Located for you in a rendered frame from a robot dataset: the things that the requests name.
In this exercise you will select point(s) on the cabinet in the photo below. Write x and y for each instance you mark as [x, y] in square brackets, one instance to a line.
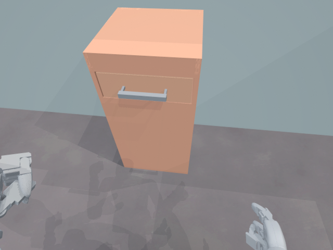
[150, 135]

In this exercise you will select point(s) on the handle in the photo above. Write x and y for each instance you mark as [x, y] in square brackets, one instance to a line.
[142, 95]

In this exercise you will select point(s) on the robot right hand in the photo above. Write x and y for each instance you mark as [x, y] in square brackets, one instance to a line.
[269, 234]

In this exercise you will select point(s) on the robot left hand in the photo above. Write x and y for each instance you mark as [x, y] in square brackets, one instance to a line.
[15, 172]

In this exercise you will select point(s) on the drawer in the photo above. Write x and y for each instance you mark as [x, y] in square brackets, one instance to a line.
[178, 88]

